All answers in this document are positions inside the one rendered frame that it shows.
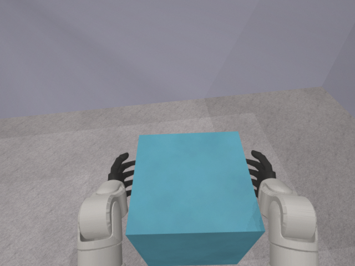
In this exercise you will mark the robot right forearm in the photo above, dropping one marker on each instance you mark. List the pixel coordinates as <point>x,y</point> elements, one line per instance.
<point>292,225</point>

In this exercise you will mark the carton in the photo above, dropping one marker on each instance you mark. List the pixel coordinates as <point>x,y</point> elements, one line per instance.
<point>192,200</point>

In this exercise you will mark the robot right hand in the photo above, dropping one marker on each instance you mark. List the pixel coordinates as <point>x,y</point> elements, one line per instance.
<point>264,169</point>

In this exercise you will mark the robot left hand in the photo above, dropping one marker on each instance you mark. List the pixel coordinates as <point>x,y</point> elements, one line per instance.
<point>117,171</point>

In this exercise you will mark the robot left forearm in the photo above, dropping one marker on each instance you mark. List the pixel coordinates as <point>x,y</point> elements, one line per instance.
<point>99,230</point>

